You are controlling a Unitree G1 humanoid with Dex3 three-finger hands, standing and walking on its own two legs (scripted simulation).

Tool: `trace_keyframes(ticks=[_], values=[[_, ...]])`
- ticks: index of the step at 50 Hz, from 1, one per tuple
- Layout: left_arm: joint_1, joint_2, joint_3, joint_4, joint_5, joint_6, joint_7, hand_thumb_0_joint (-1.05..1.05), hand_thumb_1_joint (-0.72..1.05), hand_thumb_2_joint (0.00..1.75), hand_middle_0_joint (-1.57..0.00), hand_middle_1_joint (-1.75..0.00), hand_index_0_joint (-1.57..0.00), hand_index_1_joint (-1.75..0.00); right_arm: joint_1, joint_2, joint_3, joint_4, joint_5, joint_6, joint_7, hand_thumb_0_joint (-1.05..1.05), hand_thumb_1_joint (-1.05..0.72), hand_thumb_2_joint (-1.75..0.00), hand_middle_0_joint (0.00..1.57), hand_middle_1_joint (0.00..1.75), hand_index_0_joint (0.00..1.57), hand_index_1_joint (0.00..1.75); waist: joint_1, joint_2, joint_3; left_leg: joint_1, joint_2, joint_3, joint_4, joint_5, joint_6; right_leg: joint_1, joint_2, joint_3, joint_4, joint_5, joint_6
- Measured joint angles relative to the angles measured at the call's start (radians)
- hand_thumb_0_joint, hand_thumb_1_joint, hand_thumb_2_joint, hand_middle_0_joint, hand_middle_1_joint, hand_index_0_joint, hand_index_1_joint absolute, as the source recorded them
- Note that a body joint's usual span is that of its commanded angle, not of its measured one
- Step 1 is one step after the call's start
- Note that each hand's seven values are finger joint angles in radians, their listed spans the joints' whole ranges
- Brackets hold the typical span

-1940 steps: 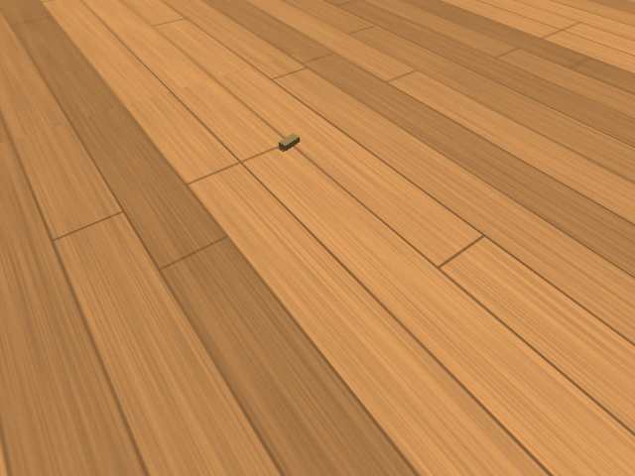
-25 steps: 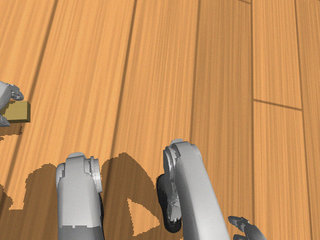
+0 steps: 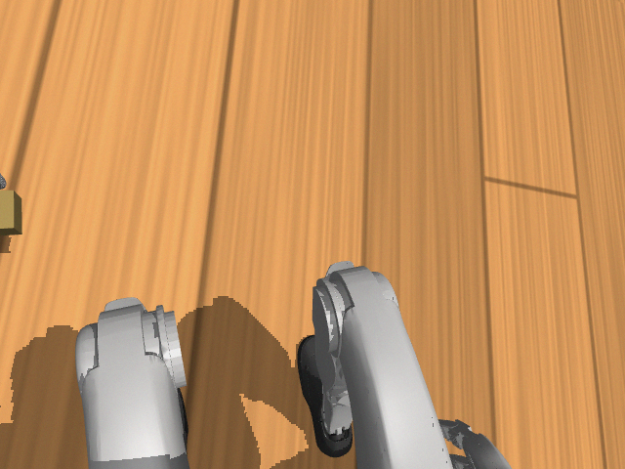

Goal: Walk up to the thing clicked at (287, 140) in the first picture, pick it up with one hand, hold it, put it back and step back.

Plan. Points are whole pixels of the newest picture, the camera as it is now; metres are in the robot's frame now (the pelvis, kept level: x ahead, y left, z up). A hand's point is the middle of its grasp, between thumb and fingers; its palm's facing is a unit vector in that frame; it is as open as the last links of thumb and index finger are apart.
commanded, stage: lower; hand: left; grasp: from above
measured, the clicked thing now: out of the picture +0.44 +0.36 -0.22
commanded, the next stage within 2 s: rest in 0.34 s
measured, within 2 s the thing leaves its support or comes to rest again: rests again in 0.86 s
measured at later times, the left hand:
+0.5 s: hand out of the picture +0.43 +0.34 -0.22, palm faces -0.47 -0.08 -0.88, open 7.5 cm
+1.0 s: hand out of the picture +0.44 +0.34 -0.26, palm faces -0.49 -0.10 -0.87, open 7.5 cm
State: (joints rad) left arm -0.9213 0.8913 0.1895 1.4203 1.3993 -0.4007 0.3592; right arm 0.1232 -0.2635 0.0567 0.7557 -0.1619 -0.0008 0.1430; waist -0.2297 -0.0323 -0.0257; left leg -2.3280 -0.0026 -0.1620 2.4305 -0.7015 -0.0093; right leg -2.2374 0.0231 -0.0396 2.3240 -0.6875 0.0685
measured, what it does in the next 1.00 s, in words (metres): stands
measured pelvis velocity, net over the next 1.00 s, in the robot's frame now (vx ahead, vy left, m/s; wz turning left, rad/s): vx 0.01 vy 0.00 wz -0.07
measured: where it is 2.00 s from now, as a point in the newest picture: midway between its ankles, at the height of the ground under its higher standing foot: (252, 439)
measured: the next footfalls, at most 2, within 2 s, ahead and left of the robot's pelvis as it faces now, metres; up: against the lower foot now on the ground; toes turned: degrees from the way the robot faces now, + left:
none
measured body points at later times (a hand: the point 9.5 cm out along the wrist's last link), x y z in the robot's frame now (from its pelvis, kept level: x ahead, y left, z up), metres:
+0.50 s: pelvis +0.00 +0.00 -0.03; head +0.25 +0.11 +0.33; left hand +0.45 +0.35 -0.17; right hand +0.07 -0.28 -0.11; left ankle +0.07 +0.13 -0.29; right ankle +0.10 -0.14 -0.29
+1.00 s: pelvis +0.01 +0.00 -0.04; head +0.27 +0.12 +0.31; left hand +0.46 +0.35 -0.21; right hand +0.07 -0.27 -0.11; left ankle +0.07 +0.13 -0.29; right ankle +0.10 -0.14 -0.29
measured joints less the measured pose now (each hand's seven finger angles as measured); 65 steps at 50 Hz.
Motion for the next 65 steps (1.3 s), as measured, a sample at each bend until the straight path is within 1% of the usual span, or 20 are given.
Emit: trace_keyframes(ticks=[6,10,13,16,19,23,29,35,43,45,48,50,57,60,65], values=[[-0.021,0.019,-0.012,0.032,-0.011,-0.002,-0.005,0.01,0.39,0.01,-0.99,-0.11,-1.03,-0.05,-0.012,-0.001,0.015,-0.006,-0.005,0.004,0.002,0.00,-0.90,-0.90,0.20,0.30,0.21,0.30,-0.004,-0.006,0.007,-0.011,-0.002,-0.005,0.018,-0.008,0.000,-0.008,0.000,-0.004,0.015,-0.008,-0.002],[-0.020,0.037,-0.006,0.045,-0.004,-0.020,-0.011,0.00,0.38,0.03,-1.00,-0.07,-1.03,-0.04,-0.022,-0.006,0.028,-0.014,-0.013,0.006,0.002,0.00,-0.90,-0.90,0.20,0.30,0.21,0.30,-0.007,-0.012,0.023,-0.017,-0.003,-0.014,0.034,-0.014,-0.001,-0.011,0.003,-0.010,0.024,-0.010,0.000],[-0.016,0.049,0.003,0.053,0.004,-0.041,-0.003,0.00,0.38,0.03,-1.01,-0.05,-1.04,-0.03,-0.028,-0.010,0.037,-0.016,-0.023,0.009,0.005,0.00,-0.90,-0.90,0.20,0.30,0.21,0.30,-0.010,-0.023,0.034,-0.020,-0.002,-0.021,0.050,-0.018,-0.002,-0.012,0.006,-0.014,0.035,-0.011,0.004],[-0.009,0.063,0.019,0.062,0.014,-0.060,0.014,0.00,0.38,0.04,-1.02,-0.04,-1.04,-0.02,-0.034,-0.012,0.046,-0.018,-0.032,0.010,0.006,0.00,-0.90,-0.90,0.20,0.30,0.21,0.30,-0.016,-0.037,0.049,-0.022,-0.002,-0.029,0.067,-0.019,-0.004,-0.014,0.010,-0.019,0.047,-0.009,0.004],[-0.006,0.075,0.025,0.069,0.029,-0.075,0.038,0.00,0.38,0.03,-1.03,-0.02,-1.04,-0.01,-0.038,-0.015,0.051,-0.018,-0.040,0.009,0.005,0.00,-0.90,-0.90,0.20,0.30,0.21,0.30,-0.020,-0.050,0.059,-0.029,-0.003,-0.036,0.083,-0.018,-0.005,-0.019,0.013,-0.024,0.059,-0.006,0.000],[0.000,0.083,0.025,0.072,0.050,-0.079,0.073,0.00,0.40,0.01,-1.03,0.00,-1.05,0.00,-0.043,-0.015,0.055,-0.014,-0.047,0.007,0.003,0.00,-0.90,-0.90,0.20,0.30,0.21,0.30,-0.027,-0.063,0.065,-0.038,-0.002,-0.039,0.100,-0.016,-0.004,-0.029,0.018,-0.025,0.073,-0.002,-0.002],[-0.017,0.093,0.011,0.126,0.065,-0.055,0.124,0.01,0.41,0.00,-1.02,0.00,-1.03,0.00,-0.050,-0.013,0.069,-0.008,-0.053,-0.006,0.003,0.00,-0.89,-0.89,0.20,0.30,0.21,0.30,-0.041,-0.069,0.061,-0.050,0.000,-0.043,0.118,-0.020,-0.002,-0.041,0.024,-0.027,0.087,-0.001,-0.006],[-0.039,0.107,0.001,0.185,0.063,-0.021,0.150,0.01,0.43,0.00,-1.00,-0.01,-1.02,0.00,-0.057,-0.011,0.094,-0.013,-0.060,-0.030,0.006,0.00,-0.89,-0.89,0.20,0.30,0.21,0.30,-0.056,-0.067,0.072,-0.056,0.001,-0.048,0.133,-0.025,0.001,-0.045,0.027,-0.030,0.095,-0.002,-0.004],[-0.040,0.127,0.000,0.201,0.037,-0.001,0.149,0.01,0.44,0.00,-0.97,-0.05,-1.01,-0.01,-0.059,-0.009,0.125,-0.023,-0.070,-0.053,0.011,0.00,-0.89,-0.89,0.20,0.30,0.21,0.30,-0.069,-0.077,0.097,-0.057,0.001,-0.060,0.144,-0.032,0.000,-0.043,0.030,-0.039,0.097,-0.004,0.003],[-0.032,0.132,0.007,0.194,0.034,-0.003,0.146,0.01,0.44,0.00,-0.97,-0.06,-1.00,-0.01,-0.059,-0.010,0.132,-0.028,-0.073,-0.055,0.013,0.00,-0.89,-0.89,0.20,0.30,0.21,0.30,-0.071,-0.081,0.103,-0.054,0.002,-0.063,0.146,-0.036,-0.001,-0.040,0.031,-0.041,0.097,-0.005,0.004],[-0.019,0.147,0.029,0.193,0.031,-0.012,0.150,0.01,0.44,0.00,-0.96,-0.07,-1.00,-0.02,-0.061,-0.015,0.140,-0.043,-0.079,-0.058,0.014,0.00,-0.89,-0.89,0.20,0.30,0.21,0.30,-0.077,-0.087,0.111,-0.049,0.001,-0.069,0.150,-0.039,-0.002,-0.033,0.032,-0.046,0.098,-0.006,0.004],[-0.018,0.155,0.030,0.191,0.033,-0.018,0.152,0.00,0.43,0.00,-0.97,-0.08,-1.00,-0.03,-0.061,-0.020,0.141,-0.052,-0.082,-0.060,0.014,0.00,-0.89,-0.89,0.20,0.30,0.21,0.30,-0.079,-0.091,0.115,-0.045,0.001,-0.071,0.152,-0.039,-0.002,-0.029,0.032,-0.048,0.099,-0.005,0.003],[-0.027,0.179,0.016,0.223,0.040,-0.027,0.169,0.00,0.43,0.00,-0.96,-0.11,-1.00,-0.05,-0.079,-0.041,0.155,-0.066,-0.098,-0.066,0.014,0.00,-0.89,-0.90,0.20,0.30,0.21,0.30,-0.084,-0.099,0.122,-0.040,0.001,-0.081,0.162,-0.036,0.001,-0.020,0.036,-0.055,0.099,0.000,0.005],[-0.036,0.183,-0.002,0.238,0.039,-0.026,0.176,0.00,0.43,0.00,-0.95,-0.13,-0.99,-0.06,-0.083,-0.046,0.162,-0.067,-0.102,-0.071,0.014,0.00,-0.89,-0.90,0.20,0.30,0.21,0.30,-0.085,-0.102,0.124,-0.039,0.002,-0.083,0.165,-0.034,0.003,-0.016,0.038,-0.057,0.099,0.003,0.005],[-0.045,0.191,-0.016,0.261,0.043,-0.025,0.195,0.00,0.43,0.00,-0.94,-0.16,-0.98,-0.08,-0.087,-0.046,0.181,-0.069,-0.109,-0.076,0.015,0.00,-0.89,-0.90,0.20,0.30,0.21,0.30,-0.088,-0.107,0.124,-0.037,0.003,-0.086,0.169,-0.031,0.007,-0.011,0.041,-0.061,0.097,0.008,0.003]])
